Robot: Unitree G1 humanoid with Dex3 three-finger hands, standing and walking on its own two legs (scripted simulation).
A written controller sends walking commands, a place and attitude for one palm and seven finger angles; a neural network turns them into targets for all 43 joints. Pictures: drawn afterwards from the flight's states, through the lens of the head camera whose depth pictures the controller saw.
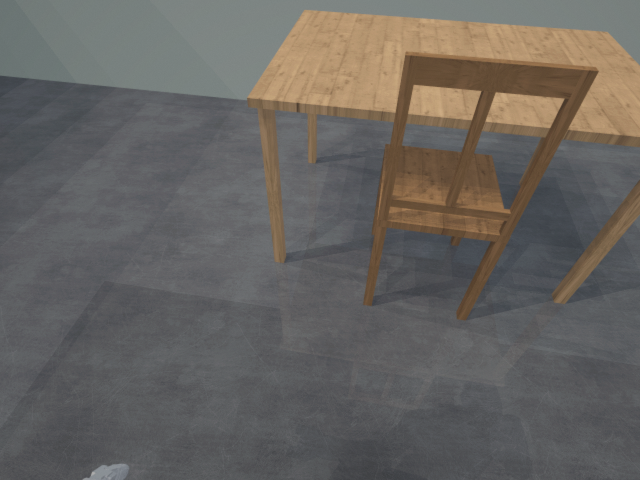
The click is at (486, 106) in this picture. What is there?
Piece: chair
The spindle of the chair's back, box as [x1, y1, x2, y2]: [445, 91, 495, 206]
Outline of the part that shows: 495,92 481,91 445,201 446,205 454,206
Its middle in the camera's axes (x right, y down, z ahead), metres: +0.36 -0.21 +0.96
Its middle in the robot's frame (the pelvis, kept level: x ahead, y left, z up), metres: +0.87 -0.31 -0.07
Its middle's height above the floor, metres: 0.70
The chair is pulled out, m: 0.00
